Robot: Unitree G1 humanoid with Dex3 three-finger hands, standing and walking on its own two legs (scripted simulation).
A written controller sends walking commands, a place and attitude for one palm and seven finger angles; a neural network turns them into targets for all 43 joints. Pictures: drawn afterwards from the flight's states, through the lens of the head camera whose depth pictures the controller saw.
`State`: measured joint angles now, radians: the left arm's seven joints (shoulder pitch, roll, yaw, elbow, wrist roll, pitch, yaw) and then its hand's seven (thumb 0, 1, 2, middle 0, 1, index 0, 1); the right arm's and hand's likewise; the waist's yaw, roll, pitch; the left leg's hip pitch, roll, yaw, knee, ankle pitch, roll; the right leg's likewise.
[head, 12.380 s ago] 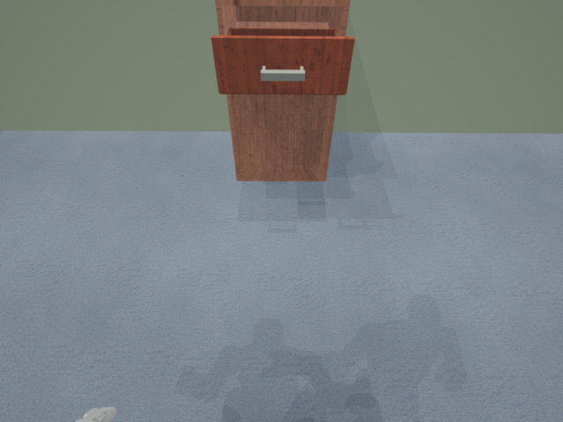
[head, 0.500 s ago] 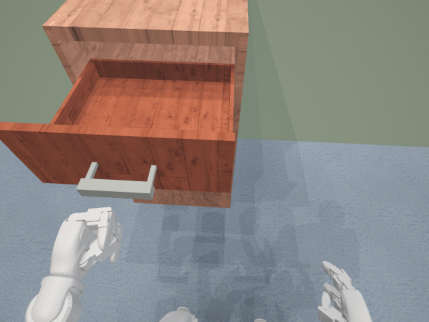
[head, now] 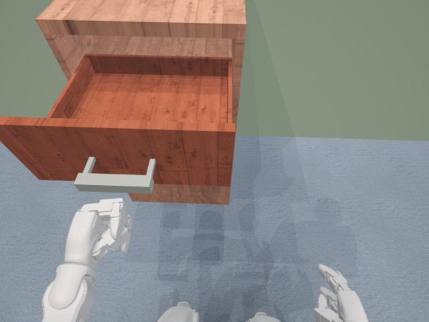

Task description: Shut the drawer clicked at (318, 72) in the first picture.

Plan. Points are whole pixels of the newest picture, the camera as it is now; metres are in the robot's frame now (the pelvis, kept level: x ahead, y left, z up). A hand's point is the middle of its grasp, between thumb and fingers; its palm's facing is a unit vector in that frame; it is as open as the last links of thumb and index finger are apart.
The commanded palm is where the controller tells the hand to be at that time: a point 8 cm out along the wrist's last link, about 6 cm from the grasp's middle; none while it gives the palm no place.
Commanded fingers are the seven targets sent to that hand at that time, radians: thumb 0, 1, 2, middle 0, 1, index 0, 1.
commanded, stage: bring the fist close to the handle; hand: left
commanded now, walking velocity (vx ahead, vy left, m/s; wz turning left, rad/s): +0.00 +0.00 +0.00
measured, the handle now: (118, 173) +0.38 +0.20 +0.05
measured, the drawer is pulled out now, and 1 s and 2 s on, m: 0.30 0.26 0.12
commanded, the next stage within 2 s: push the drawer shut in 0.06 s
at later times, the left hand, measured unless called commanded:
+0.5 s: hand (128, 213) +0.30 +0.17 +0.05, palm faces -0.01 -1.00 -0.05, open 3.2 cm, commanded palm +0.28 +0.22 +0.05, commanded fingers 0.00 0.90 0.90 -1.40 -1.60 -1.40 -1.60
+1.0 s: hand (131, 195) +0.33 +0.17 +0.05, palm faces -0.02 -1.00 -0.05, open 2.9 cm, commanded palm +0.34 +0.22 +0.05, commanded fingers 0.00 0.90 0.90 -1.40 -1.60 -1.40 -1.60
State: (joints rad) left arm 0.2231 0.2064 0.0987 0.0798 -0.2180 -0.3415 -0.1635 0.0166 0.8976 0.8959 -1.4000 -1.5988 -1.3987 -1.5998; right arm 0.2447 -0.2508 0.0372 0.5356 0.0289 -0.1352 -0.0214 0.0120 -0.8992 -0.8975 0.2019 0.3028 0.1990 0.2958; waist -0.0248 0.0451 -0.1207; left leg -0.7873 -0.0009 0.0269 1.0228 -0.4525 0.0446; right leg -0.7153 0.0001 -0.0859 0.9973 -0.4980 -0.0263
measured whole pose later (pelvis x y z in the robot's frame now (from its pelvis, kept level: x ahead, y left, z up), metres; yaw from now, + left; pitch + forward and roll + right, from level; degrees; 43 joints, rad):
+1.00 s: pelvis -0.02 -0.01 -0.01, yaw +1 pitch +13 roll -2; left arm -0.25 0.28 0.15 0.51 -0.21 -0.36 -0.19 -0.02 0.77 0.96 -1.40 -1.60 -1.40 -1.60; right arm 0.23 -0.26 0.05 0.63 0.05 -0.13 -0.06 0.01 -0.90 -0.90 0.20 0.30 0.20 0.30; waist -0.04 0.04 -0.09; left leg -0.85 0.00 0.00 1.05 -0.42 0.03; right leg -0.77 0.00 -0.12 1.02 -0.47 -0.04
